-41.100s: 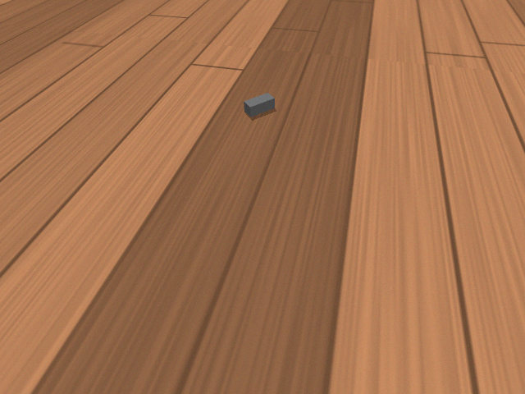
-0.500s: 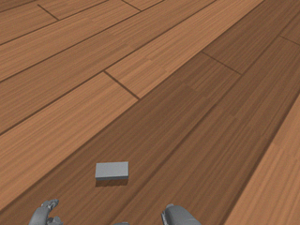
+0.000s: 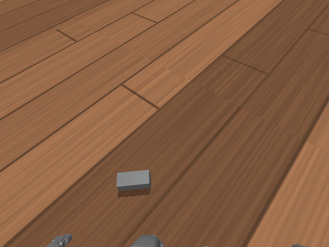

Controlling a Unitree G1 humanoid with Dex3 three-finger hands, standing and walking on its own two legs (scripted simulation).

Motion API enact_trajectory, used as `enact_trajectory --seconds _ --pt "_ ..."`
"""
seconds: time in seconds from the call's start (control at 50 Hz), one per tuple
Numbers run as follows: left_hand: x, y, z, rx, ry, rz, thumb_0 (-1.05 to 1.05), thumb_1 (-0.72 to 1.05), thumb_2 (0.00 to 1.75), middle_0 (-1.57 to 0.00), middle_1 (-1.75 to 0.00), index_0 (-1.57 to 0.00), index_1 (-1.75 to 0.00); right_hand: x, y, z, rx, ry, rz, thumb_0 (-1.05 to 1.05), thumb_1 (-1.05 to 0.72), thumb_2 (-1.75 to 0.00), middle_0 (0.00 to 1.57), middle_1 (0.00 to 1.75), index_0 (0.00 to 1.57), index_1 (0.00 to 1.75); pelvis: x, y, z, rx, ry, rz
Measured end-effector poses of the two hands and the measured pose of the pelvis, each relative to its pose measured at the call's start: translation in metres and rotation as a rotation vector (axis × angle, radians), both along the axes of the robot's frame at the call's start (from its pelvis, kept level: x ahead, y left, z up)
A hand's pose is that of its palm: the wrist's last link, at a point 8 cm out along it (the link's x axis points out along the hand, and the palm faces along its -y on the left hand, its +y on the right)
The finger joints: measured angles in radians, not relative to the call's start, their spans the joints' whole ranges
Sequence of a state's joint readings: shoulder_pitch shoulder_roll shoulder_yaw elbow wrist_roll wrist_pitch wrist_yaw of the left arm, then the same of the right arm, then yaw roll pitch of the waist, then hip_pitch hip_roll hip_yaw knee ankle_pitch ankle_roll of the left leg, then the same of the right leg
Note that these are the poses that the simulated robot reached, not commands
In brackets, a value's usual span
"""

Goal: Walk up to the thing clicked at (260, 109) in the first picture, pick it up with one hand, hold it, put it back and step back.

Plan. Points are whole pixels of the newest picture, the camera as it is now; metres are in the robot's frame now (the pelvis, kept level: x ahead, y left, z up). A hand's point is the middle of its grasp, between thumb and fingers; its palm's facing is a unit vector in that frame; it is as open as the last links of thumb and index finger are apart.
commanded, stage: step back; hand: left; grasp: from above
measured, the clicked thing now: (134, 180) +0.55 +0.27 -0.73
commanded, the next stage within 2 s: none
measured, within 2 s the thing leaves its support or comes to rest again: neither
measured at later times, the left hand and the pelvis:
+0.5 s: hand out of the picture -0.10 +0.27 -0.16, palm faces +0.03 -0.92 -0.39, open 7.3 cm; pelvis -0.17 -0.02 -0.01, yaw +0 degrees
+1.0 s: hand out of the picture -0.24 +0.24 -0.16, palm faces +0.08 -0.92 -0.38, open 7.3 cm; pelvis -0.35 -0.04 -0.01, yaw +6 degrees
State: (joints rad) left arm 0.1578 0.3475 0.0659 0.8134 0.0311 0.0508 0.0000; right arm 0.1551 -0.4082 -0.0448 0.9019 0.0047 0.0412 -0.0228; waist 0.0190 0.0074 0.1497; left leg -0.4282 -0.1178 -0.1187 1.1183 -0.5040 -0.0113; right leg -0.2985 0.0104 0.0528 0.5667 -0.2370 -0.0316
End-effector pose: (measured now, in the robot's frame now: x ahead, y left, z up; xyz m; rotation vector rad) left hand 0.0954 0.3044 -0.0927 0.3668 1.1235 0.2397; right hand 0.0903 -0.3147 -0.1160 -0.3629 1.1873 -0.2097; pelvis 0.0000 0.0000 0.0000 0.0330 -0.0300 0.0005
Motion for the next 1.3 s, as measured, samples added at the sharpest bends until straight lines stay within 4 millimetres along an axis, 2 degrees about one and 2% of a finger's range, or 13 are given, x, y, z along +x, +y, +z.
enact_trajectory --seconds 0.1,0.18,0.3,0.4,0.56,0.7,0.82,0.9,0.98,1.04,1.14,1.24,1.3 --pt "-0.016 0.003 -0.004 -0.006 -0.067 -0.003 0.00 0.90 0.90 -0.21 -0.30 -0.21 -0.30 -0.033 -0.002 -0.001 -0.042 0.039 0.037 0.00 -0.91 -0.90 0.20 0.30 0.20 0.30 -0.032 0.003 -0.006 -0.020 0.002 0.046" --pt "-0.038 0.012 -0.021 -0.035 -0.100 0.005 0.00 0.90 0.90 -0.21 -0.30 -0.21 -0.30 -0.060 0.006 -0.001 -0.067 0.040 0.063 0.00 -0.91 -0.90 0.20 0.30 0.20 0.30 -0.063 0.008 -0.016 -0.014 -0.027 0.075" --pt "-0.094 0.013 -0.025 -0.072 -0.031 0.041 0.00 0.90 0.90 -0.21 -0.30 -0.21 -0.30 -0.099 0.017 0.020 -0.060 0.016 0.077 0.00 -0.91 -0.90 0.20 0.30 0.20 0.30 -0.098 0.009 -0.004 -0.060 -0.036 0.073" --pt "-0.147 0.015 -0.024 -0.057 0.011 0.073 0.00 0.90 0.90 -0.21 -0.30 -0.21 -0.30 -0.111 0.011 0.031 -0.069 -0.036 0.088 0.01 -0.90 -0.90 0.21 0.30 0.21 0.30 -0.128 -0.001 0.000 -0.063 -0.008 0.044" --pt "-0.228 -0.007 -0.035 0.000 0.097 0.044 0.00 0.91 0.90 -0.21 -0.30 -0.21 -0.30 -0.139 -0.024 0.011 -0.053 -0.153 0.088 0.00 -0.90 -0.90 0.20 0.30 0.21 0.30 -0.194 -0.029 -0.021 -0.048 -0.026 -0.016" --pt "-0.295 -0.038 -0.012 -0.006 0.099 0.068 0.00 0.90 0.90 -0.21 -0.30 -0.21 -0.30 -0.211 -0.042 0.001 -0.001 -0.075 0.039 0.00 -0.91 -0.90 0.20 0.30 0.20 0.30 -0.241 -0.044 -0.008 -0.002 -0.030 0.004" --pt "-0.308 -0.033 -0.005 0.024 0.019 0.056 0.00 0.90 0.90 -0.21 -0.30 -0.21 -0.30 -0.284 -0.048 -0.007 -0.026 0.040 0.045 0.00 -0.91 -0.90 0.20 0.30 0.20 0.30 -0.280 -0.043 -0.009 -0.017 0.004 0.056" --pt "-0.315 -0.021 -0.018 0.022 -0.059 0.055 0.00 0.90 0.90 -0.21 -0.30 -0.21 -0.30 -0.326 -0.040 -0.013 -0.051 0.101 0.079 0.00 -0.91 -0.90 0.20 0.30 0.20 0.30 -0.315 -0.041 -0.020 -0.032 -0.003 0.113" --pt "-0.339 -0.023 -0.028 -0.010 -0.056 0.068 0.00 0.90 0.90 -0.21 -0.30 -0.21 -0.30 -0.360 -0.028 -0.003 -0.038 0.110 0.088 0.01 -0.91 -0.90 0.20 0.30 0.20 0.30 -0.347 -0.042 -0.016 -0.010 -0.034 0.095" --pt "-0.364 -0.032 -0.025 -0.045 -0.026 0.077 0.00 0.90 0.90 -0.21 -0.30 -0.21 -0.30 -0.375 -0.029 0.010 -0.044 0.085 0.094 0.01 -0.91 -0.90 0.20 0.30 0.20 0.30 -0.365 -0.044 -0.006 -0.053 -0.024 0.107" --pt "-0.414 -0.042 -0.026 -0.054 0.011 0.074 0.00 0.90 0.90 -0.21 -0.30 -0.21 -0.30 -0.380 -0.040 0.021 -0.059 -0.005 0.102 0.01 -0.90 -0.90 0.21 0.30 0.21 0.30 -0.399 -0.053 -0.003 -0.057 0.002 0.072" --pt "-0.467 -0.056 -0.034 -0.024 0.066 0.040 0.00 0.90 0.90 -0.21 -0.30 -0.21 -0.30 -0.389 -0.061 0.013 -0.043 -0.112 0.097 0.00 -0.90 -0.90 0.20 0.30 0.20 0.30 -0.434 -0.070 -0.016 -0.030 -0.003 0.014" --pt "-0.501 -0.071 -0.029 -0.022 0.091 0.051 0.00 0.90 0.90 -0.21 -0.30 -0.21 -0.30 -0.409 -0.071 0.005 -0.025 -0.117 0.074 0.00 -0.91 -0.90 0.20 0.30 0.20 0.30 -0.452 -0.076 -0.015 -0.081 -0.040 0.031"
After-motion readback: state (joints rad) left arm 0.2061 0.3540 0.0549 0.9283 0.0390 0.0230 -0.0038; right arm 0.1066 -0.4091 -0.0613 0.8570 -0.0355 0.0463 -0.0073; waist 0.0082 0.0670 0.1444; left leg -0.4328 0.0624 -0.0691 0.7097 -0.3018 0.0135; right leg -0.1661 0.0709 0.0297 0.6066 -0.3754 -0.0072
